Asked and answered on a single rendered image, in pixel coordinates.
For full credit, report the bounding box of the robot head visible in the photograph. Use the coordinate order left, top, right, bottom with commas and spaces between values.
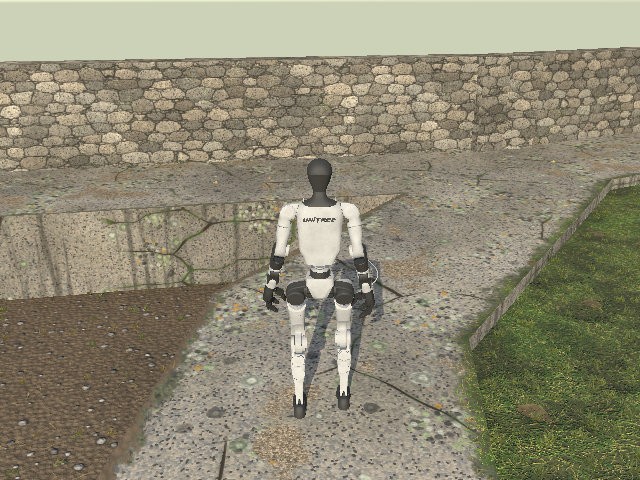
302, 158, 337, 207

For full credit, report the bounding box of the robot right upper arm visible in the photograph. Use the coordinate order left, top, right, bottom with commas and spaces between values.
340, 202, 364, 258

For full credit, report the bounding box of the robot left forearm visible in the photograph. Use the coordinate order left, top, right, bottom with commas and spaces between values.
265, 242, 285, 289

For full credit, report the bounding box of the left robot hand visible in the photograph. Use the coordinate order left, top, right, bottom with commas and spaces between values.
263, 285, 286, 312

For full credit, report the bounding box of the robot right forearm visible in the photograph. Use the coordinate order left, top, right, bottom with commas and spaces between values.
354, 243, 373, 293

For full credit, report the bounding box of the robot left upper arm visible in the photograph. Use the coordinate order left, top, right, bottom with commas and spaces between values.
274, 202, 299, 257

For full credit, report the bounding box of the right robot hand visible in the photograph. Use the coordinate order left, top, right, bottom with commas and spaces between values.
351, 290, 375, 318

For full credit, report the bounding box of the robot right thigh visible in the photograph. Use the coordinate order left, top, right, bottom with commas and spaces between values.
334, 279, 354, 348

